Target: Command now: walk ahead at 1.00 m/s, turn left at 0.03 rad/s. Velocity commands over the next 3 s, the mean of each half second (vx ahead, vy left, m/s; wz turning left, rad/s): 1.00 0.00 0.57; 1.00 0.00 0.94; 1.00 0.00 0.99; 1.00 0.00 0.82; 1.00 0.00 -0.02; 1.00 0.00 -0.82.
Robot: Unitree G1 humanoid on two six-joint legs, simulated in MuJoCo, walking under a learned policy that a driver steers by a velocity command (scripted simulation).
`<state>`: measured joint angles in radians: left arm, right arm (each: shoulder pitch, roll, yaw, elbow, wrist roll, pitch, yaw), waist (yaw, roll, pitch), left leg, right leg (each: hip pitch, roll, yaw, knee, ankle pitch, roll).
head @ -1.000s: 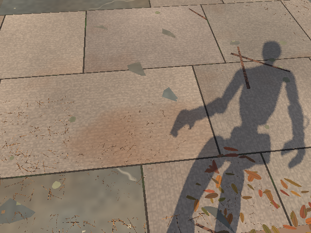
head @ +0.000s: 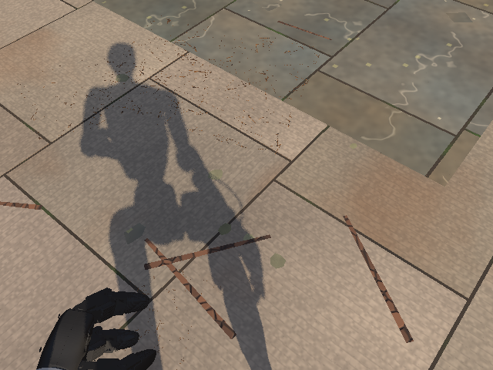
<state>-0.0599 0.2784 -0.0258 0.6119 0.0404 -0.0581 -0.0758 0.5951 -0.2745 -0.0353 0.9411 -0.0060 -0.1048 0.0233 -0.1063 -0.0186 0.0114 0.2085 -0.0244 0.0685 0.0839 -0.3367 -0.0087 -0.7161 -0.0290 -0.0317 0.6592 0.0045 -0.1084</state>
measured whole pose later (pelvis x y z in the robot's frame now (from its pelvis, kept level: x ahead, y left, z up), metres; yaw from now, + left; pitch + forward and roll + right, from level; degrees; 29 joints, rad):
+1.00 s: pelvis +0.93 +0.18 -0.01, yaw +47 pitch +2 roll -1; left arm 0.08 0.29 0.00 0.62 0.06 -0.08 0.02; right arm 0.36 -0.38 -0.09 0.79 0.00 -0.04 0.01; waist -0.07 0.04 0.03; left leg -0.22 -0.13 -0.17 1.14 -0.42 0.12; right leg -0.47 -0.03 0.01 0.64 -0.20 0.05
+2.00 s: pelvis +1.32 +0.95 +0.01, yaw +99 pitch +2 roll -3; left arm 0.44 0.31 0.06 0.83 0.04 -0.08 -0.01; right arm 0.11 -0.36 -0.04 0.67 -0.05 -0.03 0.06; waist 0.06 0.05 -0.01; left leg -0.63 -0.03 -0.08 1.17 -0.27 0.09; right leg -0.13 0.00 -0.07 0.40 -0.30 0.03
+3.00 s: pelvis +1.17 +1.89 +0.01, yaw +72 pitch +3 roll +0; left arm 0.45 0.33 0.09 0.83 0.00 -0.06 -0.02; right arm -0.03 -0.26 0.05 0.57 -0.03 -0.07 0.02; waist 0.13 -0.01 0.02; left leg -0.65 0.10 -0.10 0.58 0.01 -0.05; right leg 0.04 0.16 0.24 0.33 -0.38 -0.13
